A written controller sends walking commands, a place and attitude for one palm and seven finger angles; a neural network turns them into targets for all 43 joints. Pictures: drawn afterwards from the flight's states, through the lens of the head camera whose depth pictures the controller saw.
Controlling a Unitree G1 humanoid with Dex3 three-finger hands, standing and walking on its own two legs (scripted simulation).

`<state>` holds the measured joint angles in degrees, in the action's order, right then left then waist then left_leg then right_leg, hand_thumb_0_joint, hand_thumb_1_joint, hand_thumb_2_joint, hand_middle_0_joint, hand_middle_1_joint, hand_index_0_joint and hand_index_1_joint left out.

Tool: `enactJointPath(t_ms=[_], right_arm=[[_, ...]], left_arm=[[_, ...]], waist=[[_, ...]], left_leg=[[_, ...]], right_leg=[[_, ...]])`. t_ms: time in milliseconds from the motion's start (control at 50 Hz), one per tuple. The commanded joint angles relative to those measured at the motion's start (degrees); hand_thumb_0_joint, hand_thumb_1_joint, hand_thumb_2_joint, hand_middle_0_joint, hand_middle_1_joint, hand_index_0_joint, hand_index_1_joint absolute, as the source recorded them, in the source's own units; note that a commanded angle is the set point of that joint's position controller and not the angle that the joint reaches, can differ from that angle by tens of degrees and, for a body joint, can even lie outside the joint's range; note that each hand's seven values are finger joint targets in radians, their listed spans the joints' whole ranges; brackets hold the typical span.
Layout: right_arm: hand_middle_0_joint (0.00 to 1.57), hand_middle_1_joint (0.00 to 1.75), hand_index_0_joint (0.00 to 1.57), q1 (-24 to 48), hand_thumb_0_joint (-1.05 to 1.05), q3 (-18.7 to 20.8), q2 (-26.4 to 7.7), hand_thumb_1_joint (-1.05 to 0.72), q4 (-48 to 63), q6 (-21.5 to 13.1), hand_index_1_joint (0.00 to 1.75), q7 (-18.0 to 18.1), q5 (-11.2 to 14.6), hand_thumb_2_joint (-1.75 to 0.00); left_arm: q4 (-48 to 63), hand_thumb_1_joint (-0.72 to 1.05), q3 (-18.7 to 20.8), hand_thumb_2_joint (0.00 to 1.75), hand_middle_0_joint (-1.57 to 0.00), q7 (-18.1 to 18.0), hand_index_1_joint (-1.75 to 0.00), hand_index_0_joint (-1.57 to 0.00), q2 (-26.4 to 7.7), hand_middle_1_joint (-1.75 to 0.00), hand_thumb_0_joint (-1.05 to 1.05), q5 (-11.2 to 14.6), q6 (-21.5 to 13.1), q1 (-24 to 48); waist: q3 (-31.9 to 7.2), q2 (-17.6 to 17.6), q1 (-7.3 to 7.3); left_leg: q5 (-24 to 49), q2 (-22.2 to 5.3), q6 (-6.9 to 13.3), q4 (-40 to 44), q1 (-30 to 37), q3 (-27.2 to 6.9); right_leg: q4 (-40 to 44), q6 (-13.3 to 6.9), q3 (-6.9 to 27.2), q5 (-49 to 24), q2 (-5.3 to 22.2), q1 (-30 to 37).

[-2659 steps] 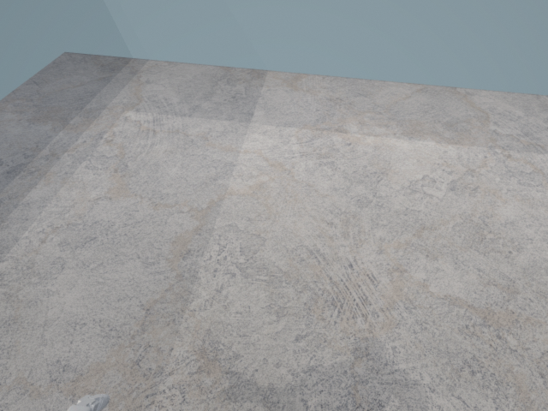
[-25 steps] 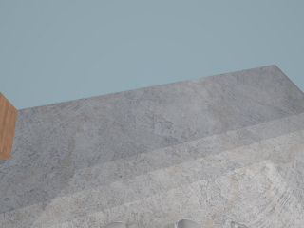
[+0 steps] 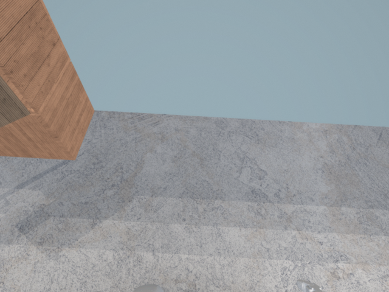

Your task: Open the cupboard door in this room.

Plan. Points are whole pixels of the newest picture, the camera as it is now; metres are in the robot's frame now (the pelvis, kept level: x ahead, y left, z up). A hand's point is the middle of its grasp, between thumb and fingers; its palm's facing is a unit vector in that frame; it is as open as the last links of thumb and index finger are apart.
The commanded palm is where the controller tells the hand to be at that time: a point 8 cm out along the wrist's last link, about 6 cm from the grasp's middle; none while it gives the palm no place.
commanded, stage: turn to face it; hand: left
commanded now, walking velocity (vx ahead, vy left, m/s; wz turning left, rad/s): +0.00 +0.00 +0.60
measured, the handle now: out of the picture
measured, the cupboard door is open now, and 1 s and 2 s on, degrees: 43 43 43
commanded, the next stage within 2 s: take the last steps up to it in 1.10 s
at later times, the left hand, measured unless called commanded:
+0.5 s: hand out of the picture +0.05 +0.19 -0.15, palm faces +0.29 -0.91 -0.29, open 7.4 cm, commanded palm none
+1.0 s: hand out of the picture -0.01 +0.19 -0.16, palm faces +0.54 -0.78 -0.30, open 7.4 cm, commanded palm none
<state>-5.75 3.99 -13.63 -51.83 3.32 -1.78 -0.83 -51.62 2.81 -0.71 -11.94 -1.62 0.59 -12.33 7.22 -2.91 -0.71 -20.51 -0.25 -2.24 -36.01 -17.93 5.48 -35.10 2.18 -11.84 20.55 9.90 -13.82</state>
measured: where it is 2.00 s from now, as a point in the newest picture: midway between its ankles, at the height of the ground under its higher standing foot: outside the picture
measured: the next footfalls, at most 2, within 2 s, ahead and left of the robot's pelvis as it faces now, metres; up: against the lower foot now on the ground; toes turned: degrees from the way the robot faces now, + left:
left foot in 0.02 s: +0.05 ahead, +0.12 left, +0.00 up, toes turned +6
right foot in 0.36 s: +0.08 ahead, -0.15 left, +0.00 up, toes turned +10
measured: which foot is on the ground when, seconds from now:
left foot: up 0.00-0.00, down 0.02-0.34, up 0.36-0.64, down 0.66-0.96, up 0.98-1.00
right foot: down 0.00-0.02, up 0.04-0.34, down 0.36-0.66, up 0.68-0.94, down 0.96-1.00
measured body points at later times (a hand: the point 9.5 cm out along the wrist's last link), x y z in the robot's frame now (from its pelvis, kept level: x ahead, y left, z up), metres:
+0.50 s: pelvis +0.01 -0.03 +0.00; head +0.06 -0.04 +0.45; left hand +0.03 +0.23 -0.13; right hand +0.16 -0.27 -0.15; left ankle -0.04 +0.09 -0.66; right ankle +0.04 -0.15 -0.73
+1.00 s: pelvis +0.03 -0.04 -0.01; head +0.08 -0.03 +0.44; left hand -0.04 +0.23 -0.13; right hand +0.24 -0.21 -0.16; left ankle -0.03 +0.09 -0.72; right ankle +0.10 -0.14 -0.73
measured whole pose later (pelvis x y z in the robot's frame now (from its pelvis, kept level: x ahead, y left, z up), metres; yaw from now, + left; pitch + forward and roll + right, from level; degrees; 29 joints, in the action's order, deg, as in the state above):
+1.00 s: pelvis +0.03 -0.04 -0.01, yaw +33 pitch +0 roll +1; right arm -9.4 3.6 -12.6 -53.6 3.2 -0.2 -1.3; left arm -51.9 3.5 -0.8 -13.1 -1.5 0.9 -10.4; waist 4.7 1.3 -0.3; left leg -23.6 1.1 -1.3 -41.5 -21.0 -3.9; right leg -35.4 0.8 -3.5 18.6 3.2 -17.4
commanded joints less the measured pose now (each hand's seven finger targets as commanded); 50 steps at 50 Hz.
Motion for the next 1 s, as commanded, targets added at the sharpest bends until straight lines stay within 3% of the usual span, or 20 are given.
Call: enactJointPath(t_ms=[0, 20, 100, 280, 300, 320, 340, 440, 520, 580, 600, 620, 640, 660, 700, 880, 900, 940, 960, 980], right_arm=[[0.2, 0.3, 0.2, -11.47, 0.0, 3.71, -15.63, -0.9, 2.12, -1.91, 0.3, 0.87, -0.48, -0.9], [0.2, 0.3, 0.2, -13.47, 0.0, 3.65, -15.36, -0.9, 0.91, -1.87, 0.3, 1.61, -0.57, -0.9], [0.2, 0.3, 0.2, -4.63, 0.0, 2.21, -10.78, -0.9, 2.94, -2.55, 0.3, 2.77, -0.56, -0.9], [0.2, 0.3, 0.2, -0.89, 0.0, 2.89, -10.67, -0.9, 3.73, -1.41, 0.3, 2.17, -0.46, -0.9], [0.2, 0.3, 0.2, -0.13, 0.0, 2.7, -9.01, -0.9, 4.42, -1.37, 0.3, 1.91, 0.03, -0.9], [0.2, 0.3, 0.2, -1.02, 0.0, 2.26, -4.91, -0.9, 5.46, -1.35, 0.3, 1.53, 0.45, -0.9], [0.2, 0.3, 0.2, -0.05, 0.0, 2.29, -5.77, -0.9, 6.16, -1.27, 0.3, 1.12, 0.0, -0.9], [0.2, 0.3, 0.2, -0.83, 0.0, 1.54, -3.61, -0.9, 3.64, -0.11, 0.3, 0.05, 0.04, -0.9], [0.2, 0.3, 0.2, 2.03, 0.0, 0.59, -1.99, -0.9, 4.18, -0.86, 0.3, -0.26, 0.44, -0.9], [0.2, 0.3, 0.2, -2.15, 0.0, 0.74, -3.36, -0.9, 3.38, -1.42, 0.3, -0.02, 0.27, -0.9], [0.2, 0.3, 0.2, -5.11, 0.0, 1.31, -5.57, -0.9, 2.67, -1.81, 0.3, -0.03, 0.19, -0.9], [0.2, 0.3, 0.2, -8.2, 0.0, 2.82, -11.92, -0.9, 2.8, -2.37, 0.3, 0.38, -0.45, -0.9], [0.2, 0.3, 0.2, -12.45, 0.0, 3.83, -16.0, -0.9, 1.63, -1.9, 0.3, 1.04, -0.48, -0.9], [0.2, 0.3, 0.2, -13.78, 0.0, 3.55, -15.0, -0.9, 0.83, -2.02, 0.3, 1.6, -0.73, -0.9], [0.2, 0.3, 0.2, -8.0, 0.0, 2.72, -12.16, -0.9, 2.13, -2.39, 0.3, 2.6, -0.81, -0.9], [0.2, 0.3, 0.2, -2.17, 0.0, 1.92, -9.94, -0.9, 2.48, -1.62, 0.3, 2.53, -0.75, -0.9], [0.2, 0.3, 0.2, -1.05, 0.0, 1.81, -9.15, -0.9, 2.77, -1.57, 0.3, 2.34, -0.35, -0.9], [0.2, 0.3, 0.2, -1.49, 0.0, 0.93, -2.96, -0.9, 4.5, -1.59, 0.3, 1.68, 0.36, -0.9], [0.2, 0.3, 0.2, -0.62, 0.0, 1.11, -4.52, -0.9, 4.85, -1.28, 0.3, 1.31, 0.09, -0.9], [0.2, 0.3, 0.2, 0.53, 0.0, 1.58, -4.56, -0.9, 3.62, -0.63, 0.3, 1.46, -0.09, -0.9]], left_arm=[[7.3, 0.9, 1.83, 0.9, -0.2, -0.16, -0.3, -0.2, -6.41, -0.3, 0.0, 1.12, -0.16, 2.34], [8.0, 0.9, 2.02, 0.9, -0.2, -0.5, -0.3, -0.2, -7.6, -0.3, 0.0, 0.53, 0.64, 5.78], [4.38, 0.9, 2.46, 0.9, -0.2, 0.05, -0.3, -0.2, -6.7, -0.3, 0.0, 0.77, 1.14, 3.76], [3.65, 0.9, 2.5, 0.9, -0.2, -0.16, -0.3, -0.2, -6.71, -0.3, 0.0, 1.09, 0.2, -1.72], [3.33, 0.9, 3.08, 0.9, -0.2, -0.5, -0.3, -0.2, -9.39, -0.3, 0.0, 0.77, -0.46, -4.35], [3.19, 0.9, 4.24, 0.9, -0.2, -1.11, -0.3, -0.2, -14.47, -0.3, 0.0, -0.14, -0.99, -5.4], [4.04, 0.9, 3.9, 0.9, -0.2, -1.09, -0.3, -0.2, -16.15, -0.3, 0.0, -0.03, -0.76, -4.37], [5.68, 0.9, 2.44, 0.9, -0.2, -1.44, -0.3, -0.2, -9.65, -0.3, 0.0, 0.03, -1.05, 3.3], [3.33, 0.9, 3.46, 0.9, -0.2, -1.13, -0.3, -0.2, -12.8, -0.3, 0.0, -0.18, -1.11, -2.55], [2.97, 0.9, 3.82, 0.9, -0.2, -0.69, -0.3, -0.2, -13.29, -0.3, 0.0, 0.43, -0.84, -2.12], [3.2, 0.9, 3.7, 0.9, -0.2, -0.5, -0.3, -0.2, -12.43, -0.3, 0.0, 0.79, -0.64, -1.25], [5.28, 0.9, 3.27, 0.9, -0.2, -0.16, -0.3, -0.2, -8.94, -0.3, 0.0, 1.35, -0.17, -1.86], [7.38, 0.9, 1.82, 0.9, -0.2, -0.26, -0.3, -0.2, -6.2, -0.3, 0.0, 1.03, 0.22, 2.26], [7.64, 0.9, 2.02, 0.9, -0.2, -0.63, -0.3, -0.2, -7.55, -0.3, 0.0, 0.51, 0.88, 5.33], [5.62, 0.9, 2.21, 0.9, -0.2, -0.38, -0.3, -0.2, -6.66, -0.3, 0.0, 0.84, 0.95, 5.88], [1.78, 0.9, 1.87, 0.9, -0.2, 0.09, -0.3, -0.2, -5.14, -0.3, 0.0, 1.05, 0.58, -1.95], [1.18, 0.9, 2.16, 0.9, -0.2, -0.07, -0.3, -0.2, -6.07, -0.3, 0.0, 0.99, 0.08, -4.73], [1.03, 0.9, 3.68, 0.9, -0.2, -0.8, -0.3, -0.2, -14.19, -0.3, 0.0, -0.19, -1.07, -6.29], [1.85, 0.9, 3.22, 0.9, -0.2, -0.69, -0.3, -0.2, -14.97, -0.3, 0.0, 0.1, -0.83, -5.89], [1.89, 0.9, 2.93, 0.9, -0.2, -1.01, -0.3, -0.2, -12.22, -0.3, 0.0, 0.19, -1.22, -3.42]], waist=[[-14.91, 21.07, -5.2], [-14.58, 13.96, -5.91], [-10.93, 12.91, -0.67], [-9.77, 11.85, 2.13], [-10.27, 5.55, 3.77], [-10.02, -10.89, 4.04], [-8.76, -13.67, 4.19], [-6.43, -11.07, 0.0], [-8.55, -9.01, 3.02], [-10.83, -7.54, 0.73], [-12.59, -2.51, -1.13], [-15.15, 14.01, -2.68], [-14.7, 21.04, -5.11], [-14.64, 14.28, -5.69], [-10.81, 15.43, -2.84], [-8.96, 11.55, 1.45], [-9.73, 9.99, 2.88], [-8.13, -14.74, 3.57], [-7.72, -11.36, 4.21], [-6.29, -13.06, 2.65]], left_leg=[[46.91, -23.92, 14.75, 13.79, 21.99, -29.09], [42.83, -23.93, 16.74, 13.23, 20.06, -28.61], [31.41, -13.91, 11.44, 14.43, 10.89, -18.92], [18.73, -8.93, 8.42, 10.65, -1.81, -22.14], [12.47, -5.33, 5.63, 5.19, -7.31, -19.74], [-4.52, 3.16, 0.93, -8.0, -17.43, -10.38], [-15.39, 3.27, 0.34, -22.71, -16.01, -8.16], [-7.66, -1.74, -1.32, -25.41, -11.87, -4.69], [-7.47, 0.29, -1.09, -8.87, -6.86, 0.21], [2.95, 1.29, -0.05, 5.21, 2.69, 1.35], [10.63, -1.23, 1.09, 11.47, 10.14, -1.62], [28.63, -15.28, 7.54, 13.14, 20.0, -20.29], [44.4, -24.38, 15.21, 14.52, 20.18, -29.26], [35.37, -23.09, 16.1, 14.26, 17.76, -28.17], [26.86, -17.88, 13.61, 15.22, 10.16, -23.97], [19.97, -11.07, 9.65, 12.55, 0.25, -19.21], [16.74, -8.99, 7.83, 9.58, -2.65, -18.08], [-9.74, 4.37, 0.47, -12.04, -14.81, -5.44], [-14.9, 2.44, 1.26, -22.97, -12.52, -8.38], [-11.97, 1.34, 1.14, -29.99, -14.04, -9.66]], right_leg=[[-25.28, 3.73, 3.71, 18.09, -2.44, -19.41], [-30.63, 2.98, 9.32, 16.99, -2.56, -21.44], [-29.67, 3.03, 12.09, 4.8, -3.43, -17.77], [3.68, 1.63, 8.62, -3.5, -9.1, 3.79], [13.24, 0.75, 12.96, -5.16, -5.09, 10.65], [20.37, -4.92, 29.45, -4.84, 10.55, 15.42], [22.18, -10.7, 33.38, -6.76, 18.98, 7.51], [15.43, -8.33, 12.63, -24.86, 9.33, 3.54], [10.38, -7.86, 10.07, -35.7, 10.54, 9.89], [3.81, -4.2, 6.63, -33.14, 9.44, 7.16], [-2.68, -1.76, 4.33, -28.02, 8.49, 2.28], [-14.98, 2.67, 0.84, -5.27, 1.42, -12.01], [-24.8, 3.57, 5.05, 19.43, -2.55, -19.47], [-30.09, 2.61, 9.44, 16.67, -2.68, -20.27], [-31.24, 2.55, 11.94, 9.44, -2.38, -19.67], [-1.62, 1.45, 7.54, -0.59, -8.83, 0.66], [5.98, 1.19, 8.05, -5.78, -8.26, 6.22], [20.63, -7.58, 31.86, -10.64, 13.53, 11.4], [21.31, -11.67, 31.52, -9.23, 17.33, 4.02], [20.5, -11.3, 31.07, -11.77, 13.75, 2.18]])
